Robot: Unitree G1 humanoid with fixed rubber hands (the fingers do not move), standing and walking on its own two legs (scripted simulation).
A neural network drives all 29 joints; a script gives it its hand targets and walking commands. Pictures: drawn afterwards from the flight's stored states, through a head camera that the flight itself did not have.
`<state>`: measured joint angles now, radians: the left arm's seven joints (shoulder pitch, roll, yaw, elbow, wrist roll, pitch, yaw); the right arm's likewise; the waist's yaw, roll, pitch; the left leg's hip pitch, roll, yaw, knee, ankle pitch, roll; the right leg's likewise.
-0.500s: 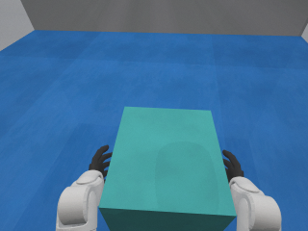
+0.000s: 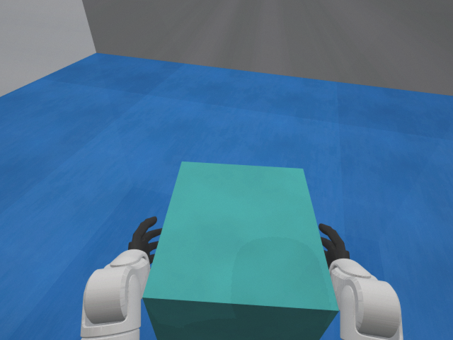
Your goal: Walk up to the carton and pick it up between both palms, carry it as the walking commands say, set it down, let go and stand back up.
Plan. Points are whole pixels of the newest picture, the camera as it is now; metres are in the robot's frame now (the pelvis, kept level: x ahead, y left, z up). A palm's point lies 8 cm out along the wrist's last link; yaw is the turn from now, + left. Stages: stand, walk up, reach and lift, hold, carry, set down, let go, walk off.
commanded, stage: carry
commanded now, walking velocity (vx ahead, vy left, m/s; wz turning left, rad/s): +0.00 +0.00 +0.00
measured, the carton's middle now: (235, 271) +0.27 +0.01 +0.02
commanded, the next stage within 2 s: none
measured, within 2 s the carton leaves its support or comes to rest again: neither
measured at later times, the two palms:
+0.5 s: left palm (160, 235) +0.29 +0.15 +0.09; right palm (342, 246) +0.29 -0.17 +0.09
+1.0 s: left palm (157, 232) +0.30 +0.15 +0.08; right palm (336, 244) +0.30 -0.16 +0.08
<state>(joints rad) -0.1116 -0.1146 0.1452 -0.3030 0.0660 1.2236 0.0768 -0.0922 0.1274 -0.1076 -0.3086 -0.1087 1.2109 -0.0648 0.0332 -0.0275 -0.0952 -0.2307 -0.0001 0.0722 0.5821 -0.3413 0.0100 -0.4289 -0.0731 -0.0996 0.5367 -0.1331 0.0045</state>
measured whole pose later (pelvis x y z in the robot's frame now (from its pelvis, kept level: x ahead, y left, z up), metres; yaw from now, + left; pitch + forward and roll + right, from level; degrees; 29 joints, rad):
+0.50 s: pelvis +0.04 -0.01 +0.00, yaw +1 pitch +3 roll +0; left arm -0.12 -0.13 0.15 -0.35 0.07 1.21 0.07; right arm -0.12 0.13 -0.12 -0.35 -0.09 1.21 -0.07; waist 0.00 0.00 -0.09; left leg -0.22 0.04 0.05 0.54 -0.36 -0.02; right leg -0.41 -0.04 -0.13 0.50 -0.13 -0.04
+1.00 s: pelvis +0.04 +0.00 +0.00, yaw +0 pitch +2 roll +0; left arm -0.13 -0.13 0.15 -0.32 0.08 1.21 0.08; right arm -0.13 0.13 -0.14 -0.32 -0.08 1.20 -0.07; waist -0.01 -0.01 -0.08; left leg -0.20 0.02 0.06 0.56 -0.39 0.00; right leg -0.41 -0.05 -0.12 0.54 -0.16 -0.02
